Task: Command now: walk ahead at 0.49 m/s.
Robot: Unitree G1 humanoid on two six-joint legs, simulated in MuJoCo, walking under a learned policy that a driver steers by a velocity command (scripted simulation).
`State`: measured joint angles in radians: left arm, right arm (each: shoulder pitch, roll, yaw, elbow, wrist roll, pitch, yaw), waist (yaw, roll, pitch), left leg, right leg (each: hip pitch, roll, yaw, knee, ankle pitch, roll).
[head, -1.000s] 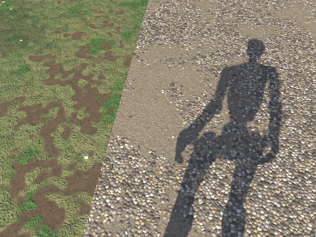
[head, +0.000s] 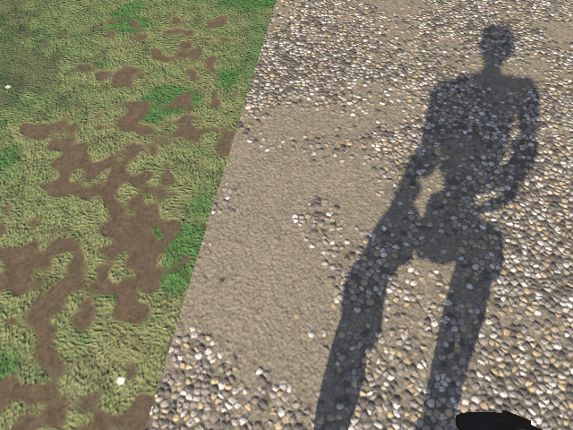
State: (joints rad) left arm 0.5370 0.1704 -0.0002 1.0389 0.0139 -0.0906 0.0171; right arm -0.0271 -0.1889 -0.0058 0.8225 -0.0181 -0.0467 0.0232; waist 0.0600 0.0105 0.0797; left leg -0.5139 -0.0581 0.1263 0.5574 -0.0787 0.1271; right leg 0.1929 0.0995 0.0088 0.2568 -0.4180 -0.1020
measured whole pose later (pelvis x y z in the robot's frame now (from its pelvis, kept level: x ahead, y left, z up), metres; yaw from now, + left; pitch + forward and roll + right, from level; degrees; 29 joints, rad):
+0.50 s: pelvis +0.27 -0.01 +0.02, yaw +0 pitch +0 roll +1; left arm 0.01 0.19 0.01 0.85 0.02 -0.03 -0.03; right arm 0.50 -0.17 -0.01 1.07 -0.02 -0.10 -0.01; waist -0.09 -0.03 0.06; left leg 0.11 -0.10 0.05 0.18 -0.29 0.09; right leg -0.59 -0.06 -0.06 0.63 -0.03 -0.05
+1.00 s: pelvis +0.53 -0.04 +0.02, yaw +1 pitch +0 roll -1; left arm 0.48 0.17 0.02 1.07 0.01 -0.10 0.00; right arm 0.06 -0.20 -0.03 0.91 -0.02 -0.03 0.03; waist 0.06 0.03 0.04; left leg -0.62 0.09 0.04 0.70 -0.02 0.04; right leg 0.05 0.09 -0.08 0.18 -0.24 -0.09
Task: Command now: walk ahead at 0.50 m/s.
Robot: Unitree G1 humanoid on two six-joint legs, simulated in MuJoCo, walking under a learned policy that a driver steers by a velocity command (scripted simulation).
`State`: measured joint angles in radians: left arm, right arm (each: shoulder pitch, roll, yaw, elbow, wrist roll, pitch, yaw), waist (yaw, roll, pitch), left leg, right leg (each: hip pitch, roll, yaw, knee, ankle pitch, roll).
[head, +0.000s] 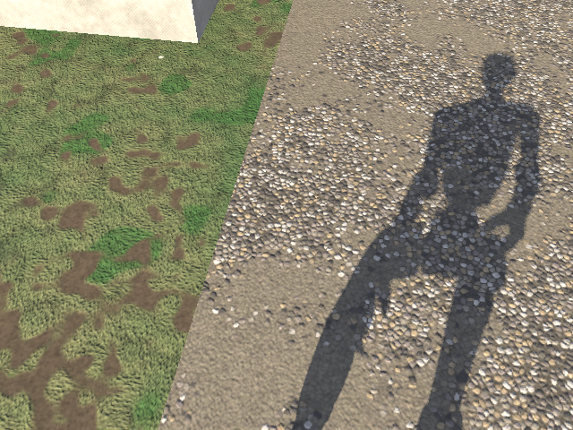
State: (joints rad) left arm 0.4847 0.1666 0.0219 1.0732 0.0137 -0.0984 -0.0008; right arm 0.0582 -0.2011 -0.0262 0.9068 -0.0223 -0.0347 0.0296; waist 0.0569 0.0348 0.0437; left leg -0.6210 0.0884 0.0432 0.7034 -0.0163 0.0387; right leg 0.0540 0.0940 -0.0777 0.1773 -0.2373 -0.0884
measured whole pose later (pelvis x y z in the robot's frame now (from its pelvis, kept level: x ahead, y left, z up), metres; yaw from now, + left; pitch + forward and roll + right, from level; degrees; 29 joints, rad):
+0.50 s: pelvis +0.27 +0.05 +0.00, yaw -4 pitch +0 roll +1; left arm 0.16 0.21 0.05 0.95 0.02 -0.03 -0.03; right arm 0.44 -0.18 -0.04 1.06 -0.02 -0.11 -0.01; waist -0.02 -0.04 0.03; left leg 0.01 -0.08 0.15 0.20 -0.21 0.09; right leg -0.66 -0.08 0.02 0.87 -0.04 -0.05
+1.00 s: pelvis +0.51 -0.03 +0.00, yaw -21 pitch +1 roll +0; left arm 0.33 0.25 0.07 0.95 0.00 -0.04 0.00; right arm 0.10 -0.24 -0.05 0.81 -0.03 -0.04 -0.01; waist 0.03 0.03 0.08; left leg -0.65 0.10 -0.05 0.98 -0.23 -0.04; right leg -0.16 0.15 0.05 0.35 -0.19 -0.14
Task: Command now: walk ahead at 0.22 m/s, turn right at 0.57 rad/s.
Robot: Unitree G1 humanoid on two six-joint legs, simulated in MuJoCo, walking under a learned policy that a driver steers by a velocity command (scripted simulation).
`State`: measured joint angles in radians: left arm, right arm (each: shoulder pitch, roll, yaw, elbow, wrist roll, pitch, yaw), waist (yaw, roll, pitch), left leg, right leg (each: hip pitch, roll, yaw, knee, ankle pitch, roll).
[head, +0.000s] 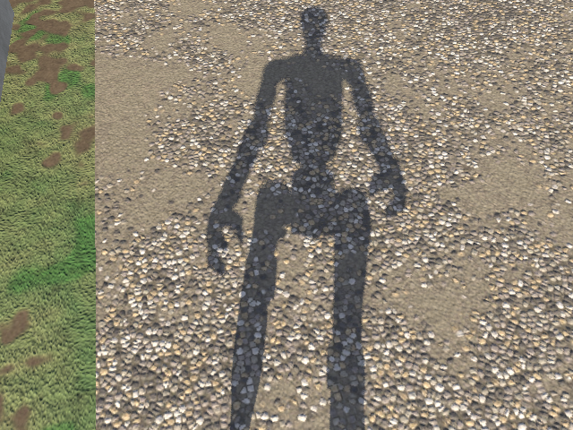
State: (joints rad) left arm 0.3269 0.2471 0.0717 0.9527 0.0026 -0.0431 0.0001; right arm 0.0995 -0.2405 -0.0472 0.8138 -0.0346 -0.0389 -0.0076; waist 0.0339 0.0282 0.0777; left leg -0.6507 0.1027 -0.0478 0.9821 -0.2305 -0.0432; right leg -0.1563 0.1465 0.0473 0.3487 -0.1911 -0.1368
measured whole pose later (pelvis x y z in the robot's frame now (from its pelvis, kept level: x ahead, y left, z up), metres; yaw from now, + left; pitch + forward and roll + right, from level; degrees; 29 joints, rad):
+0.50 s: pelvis +0.11 +0.05 +0.00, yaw -18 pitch +0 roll -1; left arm 0.19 0.32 0.08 0.78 0.02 0.08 -0.02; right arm 0.19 -0.26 -0.02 0.75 -0.03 0.00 -0.04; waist 0.00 -0.04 0.08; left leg -0.30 0.03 0.10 0.42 -0.11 0.05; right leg -0.47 0.05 0.04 1.08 -0.43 0.03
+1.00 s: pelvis +0.08 +0.02 +0.00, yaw -35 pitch +1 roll +1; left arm 0.25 0.29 0.06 0.71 0.01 0.04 0.00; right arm 0.20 -0.31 -0.06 0.72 -0.02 0.07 -0.01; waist 0.01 0.03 0.05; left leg -0.46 0.00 -0.03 0.93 -0.39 -0.04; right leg -0.24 0.10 0.15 0.42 -0.18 -0.08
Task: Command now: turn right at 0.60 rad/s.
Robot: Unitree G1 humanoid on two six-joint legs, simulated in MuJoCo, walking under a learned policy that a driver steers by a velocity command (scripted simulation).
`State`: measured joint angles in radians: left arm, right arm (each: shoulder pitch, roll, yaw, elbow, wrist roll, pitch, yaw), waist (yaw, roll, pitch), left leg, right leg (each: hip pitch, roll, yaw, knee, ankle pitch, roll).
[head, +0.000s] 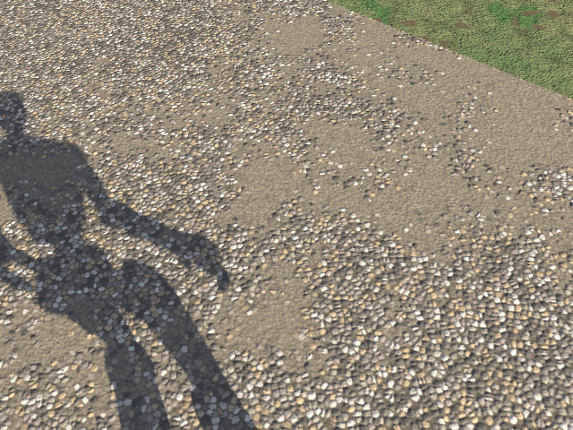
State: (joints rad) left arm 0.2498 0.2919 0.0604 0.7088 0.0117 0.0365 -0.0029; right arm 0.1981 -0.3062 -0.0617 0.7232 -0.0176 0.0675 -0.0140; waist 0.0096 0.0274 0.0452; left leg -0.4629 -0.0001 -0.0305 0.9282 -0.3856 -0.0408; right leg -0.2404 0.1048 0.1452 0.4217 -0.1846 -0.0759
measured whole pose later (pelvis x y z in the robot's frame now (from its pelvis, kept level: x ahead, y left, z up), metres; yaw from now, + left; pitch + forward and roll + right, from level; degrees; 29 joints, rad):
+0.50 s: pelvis -0.01 +0.03 +0.00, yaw -17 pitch +0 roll -1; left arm 0.22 0.33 0.08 0.73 0.01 0.09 -0.05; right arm 0.20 -0.26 -0.03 0.68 -0.02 0.02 -0.03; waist 0.00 -0.03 0.08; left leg -0.19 0.03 0.10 0.43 -0.24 0.04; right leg -0.41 0.05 0.06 0.97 -0.44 0.05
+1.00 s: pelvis -0.05 +0.01 +0.00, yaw -10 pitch -1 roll +0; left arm 0.14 0.24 0.02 0.77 0.03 0.02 0.03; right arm 0.27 -0.29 -0.06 0.78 -0.01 0.09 0.03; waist -0.02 0.02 0.08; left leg -0.34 0.01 0.03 0.85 -0.47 -0.02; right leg -0.19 -0.01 -0.14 0.45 -0.24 -0.05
